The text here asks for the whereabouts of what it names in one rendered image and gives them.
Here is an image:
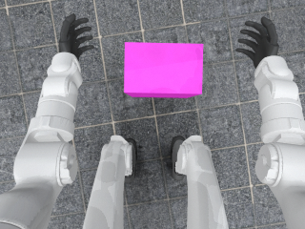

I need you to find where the right robot hand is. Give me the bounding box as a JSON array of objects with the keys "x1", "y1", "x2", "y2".
[{"x1": 236, "y1": 16, "x2": 279, "y2": 68}]

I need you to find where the left robot shin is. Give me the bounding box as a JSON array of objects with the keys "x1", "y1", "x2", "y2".
[{"x1": 101, "y1": 135, "x2": 132, "y2": 176}]

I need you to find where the robot right foot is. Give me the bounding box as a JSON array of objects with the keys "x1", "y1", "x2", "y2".
[{"x1": 171, "y1": 135, "x2": 186, "y2": 181}]

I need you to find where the robot right forearm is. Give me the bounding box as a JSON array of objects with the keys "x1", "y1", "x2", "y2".
[{"x1": 254, "y1": 55, "x2": 305, "y2": 146}]

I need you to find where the carton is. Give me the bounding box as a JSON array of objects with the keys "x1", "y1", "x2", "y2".
[{"x1": 124, "y1": 42, "x2": 204, "y2": 98}]

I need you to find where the right robot upper arm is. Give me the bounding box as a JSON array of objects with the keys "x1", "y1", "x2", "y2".
[{"x1": 254, "y1": 141, "x2": 305, "y2": 229}]

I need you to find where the left robot hand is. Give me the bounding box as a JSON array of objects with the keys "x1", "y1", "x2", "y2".
[{"x1": 58, "y1": 13, "x2": 94, "y2": 61}]

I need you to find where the left robot upper arm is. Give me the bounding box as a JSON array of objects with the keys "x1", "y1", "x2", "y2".
[{"x1": 0, "y1": 141, "x2": 78, "y2": 229}]

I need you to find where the robot left forearm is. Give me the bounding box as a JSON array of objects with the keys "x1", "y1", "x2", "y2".
[{"x1": 13, "y1": 52, "x2": 83, "y2": 182}]

